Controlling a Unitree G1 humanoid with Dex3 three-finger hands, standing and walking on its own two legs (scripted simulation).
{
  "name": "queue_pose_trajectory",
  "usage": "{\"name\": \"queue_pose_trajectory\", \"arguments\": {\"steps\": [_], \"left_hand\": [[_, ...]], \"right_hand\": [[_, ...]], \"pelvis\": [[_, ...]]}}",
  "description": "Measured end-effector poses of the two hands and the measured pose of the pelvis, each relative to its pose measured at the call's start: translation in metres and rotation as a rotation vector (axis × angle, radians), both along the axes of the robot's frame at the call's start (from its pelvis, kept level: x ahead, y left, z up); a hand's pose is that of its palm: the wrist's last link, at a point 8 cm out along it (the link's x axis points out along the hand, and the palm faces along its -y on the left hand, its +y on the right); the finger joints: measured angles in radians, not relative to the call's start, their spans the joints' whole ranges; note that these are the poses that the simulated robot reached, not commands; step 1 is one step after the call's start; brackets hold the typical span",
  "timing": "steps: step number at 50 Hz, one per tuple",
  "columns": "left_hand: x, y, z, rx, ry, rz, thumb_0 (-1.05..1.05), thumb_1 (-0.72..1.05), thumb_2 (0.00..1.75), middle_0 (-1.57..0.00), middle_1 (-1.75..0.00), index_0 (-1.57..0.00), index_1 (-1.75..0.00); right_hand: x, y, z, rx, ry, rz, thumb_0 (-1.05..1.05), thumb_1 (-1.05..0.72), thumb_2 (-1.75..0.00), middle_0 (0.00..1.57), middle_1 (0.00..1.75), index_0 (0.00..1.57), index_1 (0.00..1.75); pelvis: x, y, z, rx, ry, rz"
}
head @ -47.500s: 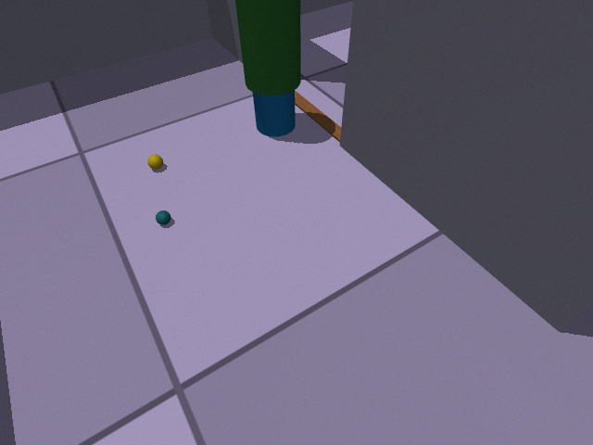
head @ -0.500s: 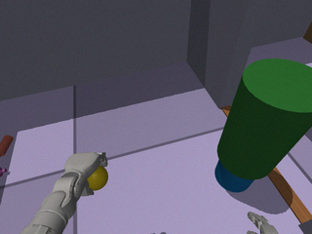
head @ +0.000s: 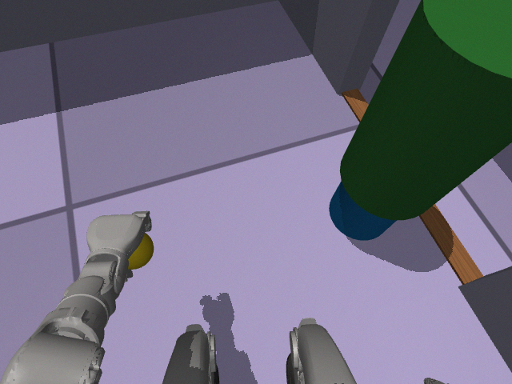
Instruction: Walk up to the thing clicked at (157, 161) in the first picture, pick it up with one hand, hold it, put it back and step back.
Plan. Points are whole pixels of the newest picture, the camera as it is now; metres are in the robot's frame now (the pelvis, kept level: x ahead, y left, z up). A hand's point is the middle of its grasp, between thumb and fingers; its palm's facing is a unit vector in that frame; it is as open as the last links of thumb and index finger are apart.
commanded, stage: crouch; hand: left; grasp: from above
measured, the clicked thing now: (133, 249) +0.38 +0.22 -0.16
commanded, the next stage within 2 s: lower in 1.32 s
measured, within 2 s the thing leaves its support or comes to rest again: neither
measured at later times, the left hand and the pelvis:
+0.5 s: hand (148, 264) +0.40 +0.24 -0.34, palm faces -0.45 +0.00 -0.90, open 10.2 cm; pelvis -0.03 +0.00 -0.18, yaw -1 degrees
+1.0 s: hand (154, 267) +0.41 +0.25 -0.43, palm faces -0.46 -0.01 -0.89, open 10.2 cm; pelvis -0.04 +0.00 -0.26, yaw -4 degrees
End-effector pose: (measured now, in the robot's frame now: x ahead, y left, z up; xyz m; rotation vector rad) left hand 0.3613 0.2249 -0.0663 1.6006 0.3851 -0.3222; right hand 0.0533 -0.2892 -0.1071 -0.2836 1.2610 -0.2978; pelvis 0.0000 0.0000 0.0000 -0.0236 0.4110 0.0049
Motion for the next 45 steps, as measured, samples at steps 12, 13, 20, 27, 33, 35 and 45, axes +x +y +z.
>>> {"name": "queue_pose_trajectory", "arguments": {"steps": [12, 13, 20, 27, 33, 35, 45], "left_hand": [[0.023, 0.007, -0.117, -0.01, 0.023, 0.032, -0.04, 0.0, 0.66, -0.67, -0.79, -0.56, -0.69], [0.024, 0.007, -0.126, -0.013, 0.028, 0.032, -0.04, 0.0, 0.66, -0.67, -0.79, -0.57, -0.69], [0.033, 0.013, -0.186, -0.029, 0.025, 0.022, -0.04, 0.0, 0.66, -0.68, -0.78, -0.57, -0.69], [0.043, 0.018, -0.23, -0.035, 0.011, 0.037, -0.04, -0.01, 0.67, -0.69, -0.78, -0.58, -0.68], [0.052, 0.021, -0.255, -0.035, 0.001, 0.043, -0.04, -0.02, 0.68, -0.69, -0.78, -0.58, -0.68], [0.054, 0.022, -0.262, -0.036, 0.003, 0.049, -0.04, -0.02, 0.68, -0.69, -0.78, -0.58, -0.69], [0.057, 0.026, -0.295, -0.036, 0.031, 0.049, -0.04, -0.01, 0.68, -0.68, -0.79, -0.57, -0.69]], "right_hand": [[-0.04, 0.02, -0.108, 0.029, 0.09, -0.015, 0.01, -0.9, -0.9, 0.2, 0.3, 0.2, 0.3], [-0.04, 0.022, -0.117, 0.035, 0.091, -0.008, 0.01, -0.9, -0.9, 0.21, 0.3, 0.2, 0.3], [-0.033, 0.024, -0.166, 0.053, 0.097, 0.054, 0.0, -0.9, -0.9, 0.21, 0.3, 0.21, 0.3], [-0.024, 0.017, -0.198, 0.046, 0.1, 0.106, 0.0, -0.9, -0.9, 0.21, 0.3, 0.21, 0.3], [-0.026, 0.01, -0.216, 0.037, 0.115, 0.121, 0.0, -0.91, -0.9, 0.21, 0.3, 0.21, 0.3], [-0.029, 0.009, -0.221, 0.036, 0.123, 0.122, 0.0, -0.91, -0.9, 0.21, 0.3, 0.21, 0.3], [-0.053, 0.007, -0.244, 0.044, 0.176, 0.106, 0.0, -0.91, -0.9, 0.2, 0.3, 0.2, 0.3]], "pelvis": [[-0.02, 0.004, -0.099, -0.017, 0.164, -0.003], [-0.021, 0.004, -0.106, -0.018, 0.174, -0.003], [-0.027, 0.002, -0.155, -0.031, 0.227, 0.001], [-0.029, -0.001, -0.191, -0.043, 0.246, -0.001], [-0.031, -0.002, -0.214, -0.05, 0.247, -0.007], [-0.032, -0.002, -0.22, -0.051, 0.247, -0.01], [-0.038, -0.001, -0.249, -0.057, 0.236, -0.019]]}}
